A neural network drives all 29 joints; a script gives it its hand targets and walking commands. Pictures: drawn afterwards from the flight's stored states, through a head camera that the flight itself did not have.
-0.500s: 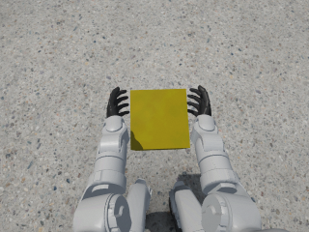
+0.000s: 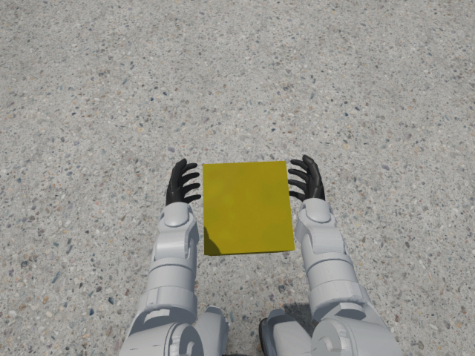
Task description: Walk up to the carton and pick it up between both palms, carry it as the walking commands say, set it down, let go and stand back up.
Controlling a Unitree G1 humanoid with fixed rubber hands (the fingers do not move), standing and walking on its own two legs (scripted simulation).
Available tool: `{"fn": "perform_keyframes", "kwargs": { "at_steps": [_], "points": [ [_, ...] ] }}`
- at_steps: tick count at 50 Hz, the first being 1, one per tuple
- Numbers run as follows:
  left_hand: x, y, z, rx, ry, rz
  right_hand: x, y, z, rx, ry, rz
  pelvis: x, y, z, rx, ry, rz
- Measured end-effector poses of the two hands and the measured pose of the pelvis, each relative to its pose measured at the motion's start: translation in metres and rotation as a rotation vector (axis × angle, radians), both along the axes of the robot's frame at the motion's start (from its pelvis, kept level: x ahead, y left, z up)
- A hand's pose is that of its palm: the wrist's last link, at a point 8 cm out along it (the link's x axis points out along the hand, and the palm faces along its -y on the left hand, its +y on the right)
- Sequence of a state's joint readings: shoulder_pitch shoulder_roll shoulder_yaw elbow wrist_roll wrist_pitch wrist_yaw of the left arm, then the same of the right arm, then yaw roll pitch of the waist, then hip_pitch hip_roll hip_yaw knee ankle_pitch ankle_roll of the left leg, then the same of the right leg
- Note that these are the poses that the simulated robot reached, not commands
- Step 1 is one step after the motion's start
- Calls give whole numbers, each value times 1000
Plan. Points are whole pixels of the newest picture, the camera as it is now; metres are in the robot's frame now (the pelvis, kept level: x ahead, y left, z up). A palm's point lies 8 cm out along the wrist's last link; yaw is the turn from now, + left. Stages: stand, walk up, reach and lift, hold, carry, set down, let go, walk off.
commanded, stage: reach and lift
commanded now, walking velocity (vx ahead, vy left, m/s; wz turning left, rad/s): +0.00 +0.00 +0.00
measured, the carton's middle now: (244, 213) +0.37 +0.01 -0.13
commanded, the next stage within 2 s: none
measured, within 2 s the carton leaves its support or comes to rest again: neither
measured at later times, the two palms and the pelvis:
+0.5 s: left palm (166, 190) +0.35 +0.13 +0.04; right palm (326, 187) +0.35 -0.11 +0.05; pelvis +0.02 +0.01 +0.04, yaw +0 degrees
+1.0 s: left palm (157, 186) +0.33 +0.13 +0.11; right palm (345, 182) +0.33 -0.11 +0.11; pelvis +0.01 +0.01 +0.05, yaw +0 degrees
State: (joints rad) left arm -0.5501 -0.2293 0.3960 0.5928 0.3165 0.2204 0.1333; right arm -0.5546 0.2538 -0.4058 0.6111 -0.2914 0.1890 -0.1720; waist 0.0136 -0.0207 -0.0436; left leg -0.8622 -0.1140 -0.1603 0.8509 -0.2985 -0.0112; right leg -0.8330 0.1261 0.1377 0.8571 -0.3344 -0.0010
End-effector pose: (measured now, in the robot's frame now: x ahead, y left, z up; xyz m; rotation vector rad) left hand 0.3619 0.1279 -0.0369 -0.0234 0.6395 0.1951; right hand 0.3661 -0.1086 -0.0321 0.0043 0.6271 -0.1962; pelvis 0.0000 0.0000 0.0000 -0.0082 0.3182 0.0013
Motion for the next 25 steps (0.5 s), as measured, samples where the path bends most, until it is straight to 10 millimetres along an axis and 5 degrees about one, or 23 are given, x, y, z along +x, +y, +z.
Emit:
{"fn": "perform_keyframes", "kwargs": {
  "at_steps": [25],
  "points": [
    [-9,4,80,23,10,-54,-11,-1,77,-9,15,51,19,10,41,-2,-227,7]
  ]
}}
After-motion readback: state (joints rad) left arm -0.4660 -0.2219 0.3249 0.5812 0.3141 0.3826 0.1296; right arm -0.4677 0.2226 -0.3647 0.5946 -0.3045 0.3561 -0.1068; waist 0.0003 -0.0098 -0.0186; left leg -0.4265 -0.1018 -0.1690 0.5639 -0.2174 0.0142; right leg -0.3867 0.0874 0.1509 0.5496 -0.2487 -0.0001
